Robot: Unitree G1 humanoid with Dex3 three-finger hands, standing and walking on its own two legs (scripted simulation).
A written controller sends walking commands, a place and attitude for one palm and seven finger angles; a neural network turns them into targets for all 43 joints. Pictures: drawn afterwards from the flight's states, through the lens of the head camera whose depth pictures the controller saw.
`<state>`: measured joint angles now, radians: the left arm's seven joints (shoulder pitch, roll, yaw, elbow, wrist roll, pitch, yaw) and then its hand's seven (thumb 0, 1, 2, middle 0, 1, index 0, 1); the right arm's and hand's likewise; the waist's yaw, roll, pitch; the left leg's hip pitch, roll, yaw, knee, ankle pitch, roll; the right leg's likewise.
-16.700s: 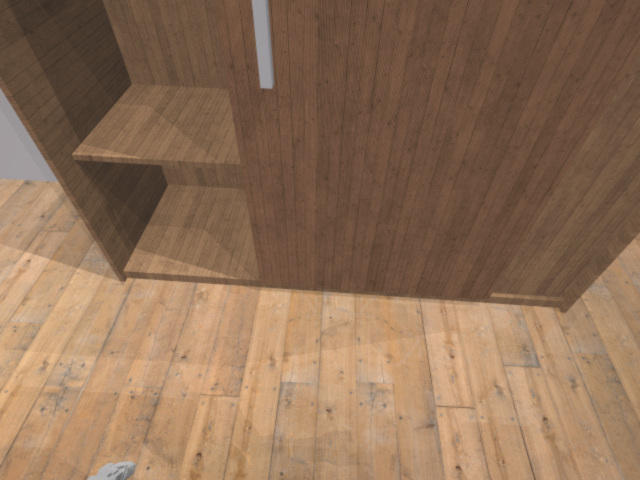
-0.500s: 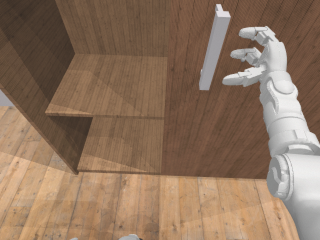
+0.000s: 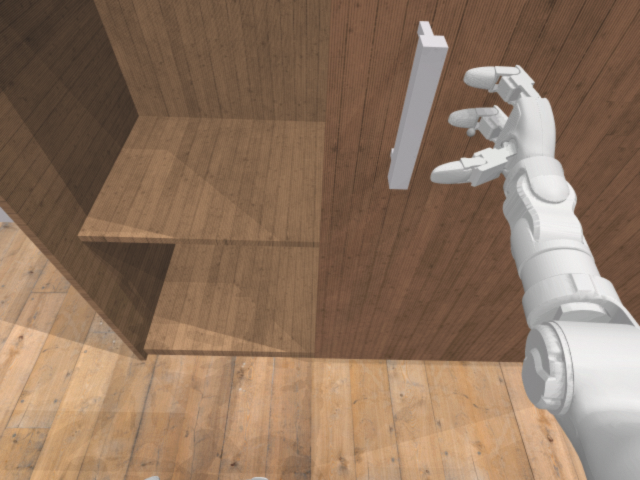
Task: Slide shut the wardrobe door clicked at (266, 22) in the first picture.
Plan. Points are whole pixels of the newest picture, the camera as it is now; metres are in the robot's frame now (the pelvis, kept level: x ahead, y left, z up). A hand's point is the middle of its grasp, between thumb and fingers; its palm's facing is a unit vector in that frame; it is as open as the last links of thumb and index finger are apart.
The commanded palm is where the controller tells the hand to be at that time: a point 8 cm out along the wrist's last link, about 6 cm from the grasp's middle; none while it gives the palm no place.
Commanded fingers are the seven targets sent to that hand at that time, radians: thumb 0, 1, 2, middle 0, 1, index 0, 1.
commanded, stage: move the hooked fingers beside the handle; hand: right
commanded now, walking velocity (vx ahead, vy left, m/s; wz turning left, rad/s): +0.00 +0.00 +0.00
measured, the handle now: (410, 112) +0.51 -0.05 +0.20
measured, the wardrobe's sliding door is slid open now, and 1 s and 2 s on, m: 0.53 0.53 0.53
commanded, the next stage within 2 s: feel for the door with the fingertips in 0.38 s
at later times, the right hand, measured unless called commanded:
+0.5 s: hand (458, 141) +0.48 -0.11 +0.19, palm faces -0.05 +1.00 -0.02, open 14.0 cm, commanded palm +0.46 -0.14 +0.18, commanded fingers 0.00 0.50 -0.30 0.30 1.20 0.30 1.20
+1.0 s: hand (423, 145) +0.47 -0.07 +0.18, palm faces -0.07 +1.00 -0.01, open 14.0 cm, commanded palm +0.46 -0.12 +0.18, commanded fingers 0.00 0.50 -0.30 0.30 1.20 0.30 1.20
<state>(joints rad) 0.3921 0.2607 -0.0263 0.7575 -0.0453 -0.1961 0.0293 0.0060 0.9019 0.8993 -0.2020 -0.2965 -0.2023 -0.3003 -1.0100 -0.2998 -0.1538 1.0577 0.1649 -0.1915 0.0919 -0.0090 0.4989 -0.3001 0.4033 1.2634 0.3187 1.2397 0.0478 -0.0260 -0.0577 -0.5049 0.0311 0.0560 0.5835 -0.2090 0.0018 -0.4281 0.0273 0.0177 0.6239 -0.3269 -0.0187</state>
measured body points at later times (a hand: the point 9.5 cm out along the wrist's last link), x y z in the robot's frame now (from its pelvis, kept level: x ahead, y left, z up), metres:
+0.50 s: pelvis +0.02 +0.00 +0.00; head +0.04 +0.02 +0.45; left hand +0.09 +0.25 -0.12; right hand +0.47 -0.16 +0.19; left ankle +0.05 +0.12 -0.73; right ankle -0.01 -0.11 -0.73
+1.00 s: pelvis +0.04 +0.00 +0.01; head +0.05 +0.02 +0.46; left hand +0.15 +0.24 -0.11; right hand +0.47 -0.12 +0.18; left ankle +0.05 +0.12 -0.73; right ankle -0.01 -0.11 -0.73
